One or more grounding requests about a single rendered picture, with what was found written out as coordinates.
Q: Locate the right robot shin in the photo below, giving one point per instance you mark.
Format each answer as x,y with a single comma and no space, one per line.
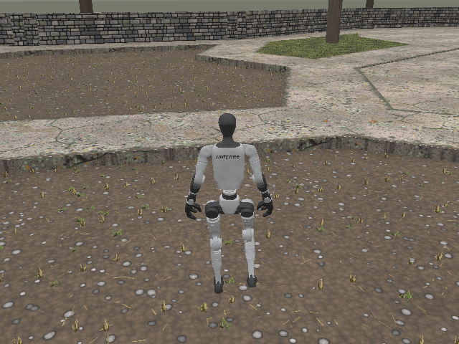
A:
250,254

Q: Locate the robot right forearm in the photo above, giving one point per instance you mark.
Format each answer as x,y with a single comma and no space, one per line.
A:
264,191

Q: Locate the right robot hand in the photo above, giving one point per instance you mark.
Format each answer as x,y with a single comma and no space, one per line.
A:
268,206

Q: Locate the robot right upper arm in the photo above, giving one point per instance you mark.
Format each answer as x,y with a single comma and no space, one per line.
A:
251,151

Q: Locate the left robot hand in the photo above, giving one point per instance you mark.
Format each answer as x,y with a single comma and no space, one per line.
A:
189,208

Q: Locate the robot left forearm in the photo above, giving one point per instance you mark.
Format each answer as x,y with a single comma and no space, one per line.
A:
193,192

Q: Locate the humanoid robot head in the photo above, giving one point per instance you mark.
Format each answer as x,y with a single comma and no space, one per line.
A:
227,125

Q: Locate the robot left upper arm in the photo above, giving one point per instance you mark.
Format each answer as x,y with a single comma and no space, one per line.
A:
205,152

